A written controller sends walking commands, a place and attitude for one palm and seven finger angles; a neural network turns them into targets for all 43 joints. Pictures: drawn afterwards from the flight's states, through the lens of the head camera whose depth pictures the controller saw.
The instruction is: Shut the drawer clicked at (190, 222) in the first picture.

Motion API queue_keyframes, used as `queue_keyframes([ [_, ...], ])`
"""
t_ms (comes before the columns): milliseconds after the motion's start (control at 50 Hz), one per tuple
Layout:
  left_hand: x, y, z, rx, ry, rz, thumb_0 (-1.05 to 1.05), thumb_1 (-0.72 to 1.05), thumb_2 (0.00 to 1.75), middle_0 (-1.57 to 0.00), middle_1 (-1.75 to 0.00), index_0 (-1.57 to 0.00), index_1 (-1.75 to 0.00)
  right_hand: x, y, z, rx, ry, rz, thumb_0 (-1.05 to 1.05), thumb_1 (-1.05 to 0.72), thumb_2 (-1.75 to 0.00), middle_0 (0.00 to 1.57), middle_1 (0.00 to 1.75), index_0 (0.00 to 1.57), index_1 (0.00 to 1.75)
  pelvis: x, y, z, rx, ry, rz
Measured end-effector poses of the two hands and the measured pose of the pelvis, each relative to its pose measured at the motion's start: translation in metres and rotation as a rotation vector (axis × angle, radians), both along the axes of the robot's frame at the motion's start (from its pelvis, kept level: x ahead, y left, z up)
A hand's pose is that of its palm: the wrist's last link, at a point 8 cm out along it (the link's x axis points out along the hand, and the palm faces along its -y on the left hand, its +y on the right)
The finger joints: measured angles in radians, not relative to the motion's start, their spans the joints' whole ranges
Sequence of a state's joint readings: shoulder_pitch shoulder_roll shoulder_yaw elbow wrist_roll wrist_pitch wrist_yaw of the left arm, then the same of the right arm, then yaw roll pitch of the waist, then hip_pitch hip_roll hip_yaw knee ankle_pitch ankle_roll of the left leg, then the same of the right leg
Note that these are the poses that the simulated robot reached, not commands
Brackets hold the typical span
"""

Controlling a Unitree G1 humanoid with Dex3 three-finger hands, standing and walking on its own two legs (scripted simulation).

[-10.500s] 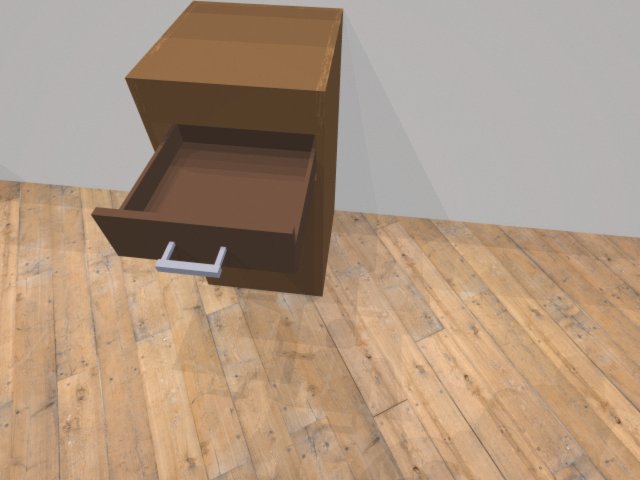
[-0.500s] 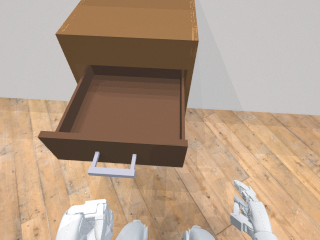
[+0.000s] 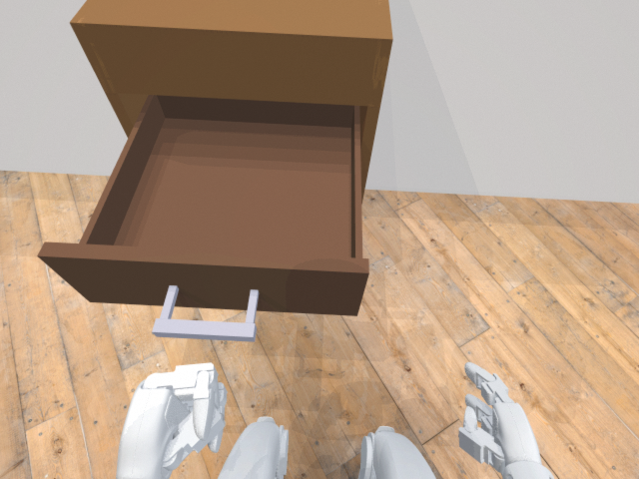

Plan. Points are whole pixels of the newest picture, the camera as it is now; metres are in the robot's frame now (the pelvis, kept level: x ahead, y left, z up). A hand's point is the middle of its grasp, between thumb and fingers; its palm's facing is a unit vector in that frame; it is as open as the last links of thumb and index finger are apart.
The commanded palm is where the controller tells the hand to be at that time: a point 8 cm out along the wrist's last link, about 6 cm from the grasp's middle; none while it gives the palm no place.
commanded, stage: bring the fist close to the handle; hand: left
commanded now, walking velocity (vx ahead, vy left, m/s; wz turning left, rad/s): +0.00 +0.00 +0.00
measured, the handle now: (209, 313) +0.31 +0.16 +0.00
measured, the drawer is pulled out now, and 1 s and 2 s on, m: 0.30 0.30 0.20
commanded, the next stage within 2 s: push the drawer shut in 0.84 s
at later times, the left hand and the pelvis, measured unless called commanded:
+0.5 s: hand (233, 386) +0.23 +0.12 -0.01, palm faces -0.03 -1.00 +0.01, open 3.3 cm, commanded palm +0.21 +0.17 +0.00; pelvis +0.00 +0.01 -0.03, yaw +0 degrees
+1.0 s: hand (234, 385) +0.23 +0.12 +0.00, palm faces -0.03 -1.00 +0.00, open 3.3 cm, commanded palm +0.22 +0.17 +0.00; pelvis +0.00 +0.01 -0.03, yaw +0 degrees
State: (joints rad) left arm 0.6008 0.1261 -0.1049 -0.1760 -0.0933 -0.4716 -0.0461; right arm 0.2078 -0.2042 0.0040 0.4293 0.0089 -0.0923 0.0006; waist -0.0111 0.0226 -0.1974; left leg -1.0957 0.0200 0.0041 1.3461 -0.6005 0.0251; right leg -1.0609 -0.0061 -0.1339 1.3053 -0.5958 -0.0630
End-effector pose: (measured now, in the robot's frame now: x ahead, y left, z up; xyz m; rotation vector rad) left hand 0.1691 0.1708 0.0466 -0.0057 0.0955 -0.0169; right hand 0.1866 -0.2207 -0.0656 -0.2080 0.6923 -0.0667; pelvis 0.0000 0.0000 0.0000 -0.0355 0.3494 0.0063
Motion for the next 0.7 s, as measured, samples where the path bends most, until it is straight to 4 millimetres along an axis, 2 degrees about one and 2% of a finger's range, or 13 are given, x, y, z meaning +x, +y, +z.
queue_keyframes([
  [200,0.013,0.005,-0.022,0.002,-0.017,-0.001,0.02,0.90,0.90,-1.40,-1.60,-1.40,-1.60,-0.001,-0.001,-0.016,-0.025,0.033,0.015,0.02,-0.90,-0.90,0.20,0.30,0.20,0.30,-0.002,0.004,-0.013,-0.006,0.038,0.000],
  [480,0.040,0.001,-0.050,0.001,-0.015,-0.014,0.02,0.90,0.90,-1.40,-1.60,-1.40,-1.60,0.003,0.012,-0.039,-0.017,0.077,0.055,0.01,-0.90,-0.90,0.20,0.30,0.20,0.30,-0.004,0.008,-0.028,-0.010,0.088,0.001],
  [580,0.043,0.003,-0.049,0.000,-0.017,-0.008,0.02,0.90,0.90,-1.39,-1.60,-1.40,-1.60,0.000,0.015,-0.044,-0.007,0.103,0.053,0.01,-0.90,-0.90,0.20,0.30,0.20,0.30,-0.004,0.009,-0.029,-0.011,0.091,0.000],
  [700,0.037,0.005,-0.044,-0.002,-0.007,-0.002,0.02,0.90,0.90,-1.39,-1.60,-1.40,-1.60,-0.001,0.015,-0.041,-0.005,0.115,0.048,0.01,-0.90,-0.90,0.20,0.30,0.20,0.30,-0.002,0.010,-0.025,-0.012,0.088,0.002],
])
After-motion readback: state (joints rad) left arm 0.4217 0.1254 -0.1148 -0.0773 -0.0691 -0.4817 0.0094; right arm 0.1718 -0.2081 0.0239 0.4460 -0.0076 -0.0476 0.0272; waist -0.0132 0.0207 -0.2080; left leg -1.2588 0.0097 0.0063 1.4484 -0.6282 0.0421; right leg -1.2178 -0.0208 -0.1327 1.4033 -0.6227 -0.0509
